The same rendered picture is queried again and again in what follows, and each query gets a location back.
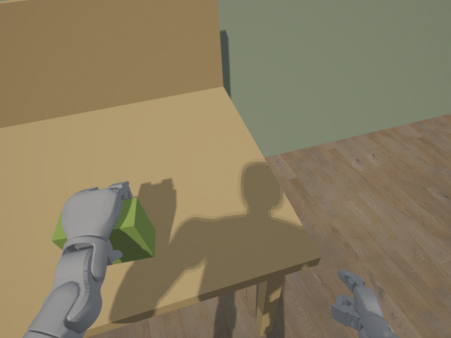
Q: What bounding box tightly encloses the robot right hand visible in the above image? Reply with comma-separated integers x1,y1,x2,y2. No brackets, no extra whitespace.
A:
331,270,384,331

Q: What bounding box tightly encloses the robot left hand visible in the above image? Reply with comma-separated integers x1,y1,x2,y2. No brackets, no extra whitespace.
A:
61,181,132,265

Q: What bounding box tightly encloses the sponge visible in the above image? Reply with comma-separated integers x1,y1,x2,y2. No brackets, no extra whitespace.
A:
52,198,156,265

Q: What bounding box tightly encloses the right robot forearm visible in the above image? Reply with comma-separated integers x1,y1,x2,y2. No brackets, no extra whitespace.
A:
358,316,399,338

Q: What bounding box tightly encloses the left robot forearm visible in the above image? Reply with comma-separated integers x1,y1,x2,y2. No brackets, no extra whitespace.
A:
23,236,109,338

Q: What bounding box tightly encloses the table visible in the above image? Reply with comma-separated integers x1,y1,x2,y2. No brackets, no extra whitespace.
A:
0,0,321,338

